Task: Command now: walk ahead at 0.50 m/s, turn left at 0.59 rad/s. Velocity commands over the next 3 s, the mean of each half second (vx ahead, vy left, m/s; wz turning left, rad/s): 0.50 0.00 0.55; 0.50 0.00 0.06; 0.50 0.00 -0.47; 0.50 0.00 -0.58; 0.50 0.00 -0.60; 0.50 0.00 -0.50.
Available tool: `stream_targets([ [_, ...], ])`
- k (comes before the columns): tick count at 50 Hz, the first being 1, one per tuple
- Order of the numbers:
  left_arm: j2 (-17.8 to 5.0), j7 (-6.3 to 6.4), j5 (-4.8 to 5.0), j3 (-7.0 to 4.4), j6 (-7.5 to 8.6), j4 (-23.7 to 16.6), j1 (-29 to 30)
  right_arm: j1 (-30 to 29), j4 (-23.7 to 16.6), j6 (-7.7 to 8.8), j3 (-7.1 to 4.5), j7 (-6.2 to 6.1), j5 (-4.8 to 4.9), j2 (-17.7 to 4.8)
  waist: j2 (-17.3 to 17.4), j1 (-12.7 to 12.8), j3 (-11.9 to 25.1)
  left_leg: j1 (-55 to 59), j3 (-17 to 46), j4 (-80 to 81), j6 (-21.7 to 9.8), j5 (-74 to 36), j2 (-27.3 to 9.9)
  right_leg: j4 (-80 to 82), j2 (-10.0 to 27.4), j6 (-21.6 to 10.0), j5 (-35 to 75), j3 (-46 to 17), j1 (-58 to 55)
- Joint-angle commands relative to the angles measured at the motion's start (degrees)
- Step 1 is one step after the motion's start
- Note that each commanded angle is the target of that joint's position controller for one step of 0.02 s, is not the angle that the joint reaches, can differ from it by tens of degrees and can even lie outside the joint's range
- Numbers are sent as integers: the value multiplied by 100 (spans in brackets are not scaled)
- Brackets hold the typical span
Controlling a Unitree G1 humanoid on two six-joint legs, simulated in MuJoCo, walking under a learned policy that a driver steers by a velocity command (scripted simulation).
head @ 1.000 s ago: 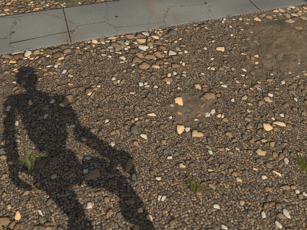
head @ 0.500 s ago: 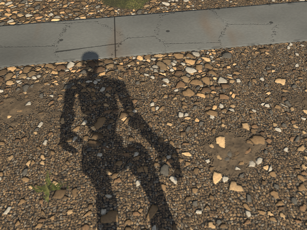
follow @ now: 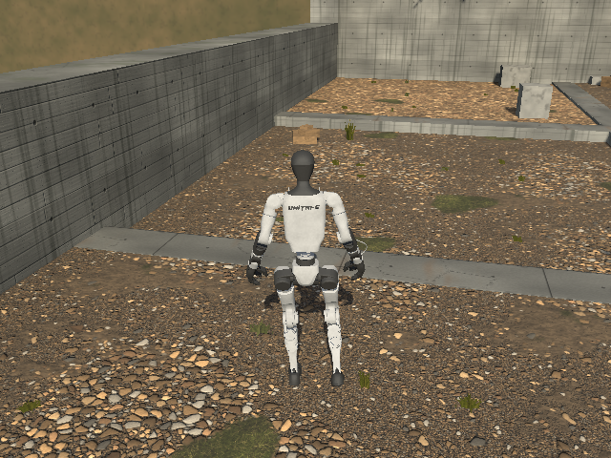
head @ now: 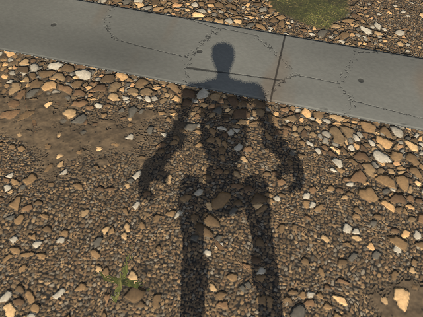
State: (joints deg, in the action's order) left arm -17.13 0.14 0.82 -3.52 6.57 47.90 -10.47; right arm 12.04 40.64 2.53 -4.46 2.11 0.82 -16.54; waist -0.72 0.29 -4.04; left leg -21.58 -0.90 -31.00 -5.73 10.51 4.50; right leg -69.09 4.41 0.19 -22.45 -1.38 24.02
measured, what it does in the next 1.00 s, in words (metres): walks ahead, turning left: right foot, then left foot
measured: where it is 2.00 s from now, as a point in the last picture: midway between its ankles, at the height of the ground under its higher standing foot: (180, 154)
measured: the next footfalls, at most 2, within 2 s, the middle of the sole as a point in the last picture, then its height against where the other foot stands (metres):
right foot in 0.36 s outside the picture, level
left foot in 0.86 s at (148, 274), level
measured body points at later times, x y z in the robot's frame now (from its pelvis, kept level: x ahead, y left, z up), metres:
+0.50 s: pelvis +0.29 -0.03 +0.00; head +0.31 -0.03 +0.45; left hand +0.37 +0.26 -0.09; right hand +0.44 -0.29 -0.11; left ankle +0.15 +0.06 -0.64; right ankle +0.37 -0.13 -0.73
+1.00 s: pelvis +0.52 +0.10 +0.01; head +0.53 +0.13 +0.46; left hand +0.49 +0.39 -0.13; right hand +0.74 -0.11 -0.08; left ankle +0.53 +0.20 -0.73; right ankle +0.49 -0.07 -0.64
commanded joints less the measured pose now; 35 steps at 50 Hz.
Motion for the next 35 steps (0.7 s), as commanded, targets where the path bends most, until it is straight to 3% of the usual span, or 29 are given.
stream_targets([
  [1,-720,14,-113,-192,38,-429,-94,0,-466,141,-167,-77,-73,-687,310,86,747,1342,2256,1763,-1112,-994,-1507,452,354,27,550,-336,1183],
  [4,-497,36,-193,-141,-77,-605,247,256,-388,171,-218,-194,-15,-861,222,41,580,1000,1790,1886,-1126,-1555,-1311,1309,211,281,1189,-204,1235],
  [8,-292,-19,-147,-48,-41,-876,1065,593,-272,112,-232,-298,32,-885,446,-275,388,859,1500,1802,-787,-1016,-975,3049,-128,364,2581,-172,1011],
  [10,-277,-73,-93,-26,-9,-1007,1394,774,-192,91,-243,-310,48,-916,522,-410,313,831,1614,1759,-690,-733,-995,3562,-276,333,2879,-144,771],
  [13,-429,-153,-53,-62,59,-1153,1604,997,-86,43,-236,-326,77,-863,575,-468,298,1271,2036,1351,-645,-613,-1173,3997,-367,217,2698,-291,711],
  [16,-603,-190,-35,-141,137,-1147,1346,947,-88,-28,-250,-366,62,-871,806,-286,368,1626,2482,844,-541,-892,-1311,4210,-442,18,1935,-300,310],
  [17,-671,-170,-42,-195,166,-1049,944,850,-121,-49,-230,-364,61,-815,871,-63,510,1594,2491,550,-450,-1179,-1195,4413,-494,-103,1902,-180,-241],
  [18,-851,-133,-106,-285,198,-932,327,771,-185,-42,-155,-342,40,-619,778,249,973,1346,2277,-233,-268,-1434,-879,4463,-267,-327,1994,-291,-1322],
  [19,-1174,-88,-190,-357,194,-851,-613,799,-303,-21,-24,-328,-80,-311,156,594,1859,603,1746,-1817,-36,-563,-520,4282,718,-699,1806,-1234,-2863],
  [20,-1467,-137,-216,-446,111,-587,-1070,1701,-377,28,53,-327,116,-29,-1912,160,2421,-1500,1163,-3573,358,2294,242,4849,1837,-1609,519,-3963,-4557],
  [21,-897,-178,-49,-316,91,-647,-980,1678,-173,40,-16,-344,164,-595,-1257,291,1971,-2157,1366,-4257,409,2232,-195,5151,1843,-1481,-654,-4330,-4330],
  [22,-578,-161,-33,-230,51,-680,-759,1050,-218,29,-83,-332,128,-844,-694,438,1238,-2303,1249,-4393,436,1687,-365,5238,1591,-1265,-577,-3444,-3631],
  [23,-522,-162,-101,-183,7,-713,-467,660,-301,25,-73,-338,61,-793,-259,348,805,-2137,1030,-4276,451,1319,-539,5336,1361,-1172,87,-2782,-2888],
  [24,-447,-159,-136,-154,-15,-675,-308,378,-389,54,-81,-321,-13,-719,-178,261,476,-2049,1004,-3979,444,1073,-676,5463,1176,-1197,706,-2350,-2322],
  [25,-385,-146,-182,-115,-3,-651,-243,396,-411,61,-75,-284,6,-614,-332,105,434,-1773,975,-3747,418,925,-821,5578,1014,-1169,1114,-1986,-1985],
  [27,-352,-145,-121,-106,32,-561,-273,479,-387,48,-27,-244,34,-400,-513,-2,464,-1568,776,-3278,442,897,-912,5776,863,-1245,1578,-1541,-1765],
  [28,-440,-141,-83,-127,46,-509,-317,382,-424,43,6,-235,11,-323,-497,-6,423,-1606,683,-2997,474,833,-963,5879,880,-1309,1779,-1391,-1706],
  [31,-712,-107,-27,-193,17,-407,-423,-126,-579,96,109,-195,-57,-177,-350,109,357,-1618,475,-1956,558,108,-1082,6087,869,-1361,2173,-959,-1672],
  [35,-872,-92,41,-209,-80,-261,-707,-810,-694,177,162,-107,-3,-147,-365,361,270,-1086,192,-679,588,-886,-892,6072,691,-1156,2332,-400,-1625],
])
Over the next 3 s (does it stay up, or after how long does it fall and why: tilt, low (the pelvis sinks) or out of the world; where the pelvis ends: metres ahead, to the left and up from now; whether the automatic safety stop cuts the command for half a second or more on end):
stays up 1.55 -0.20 0.00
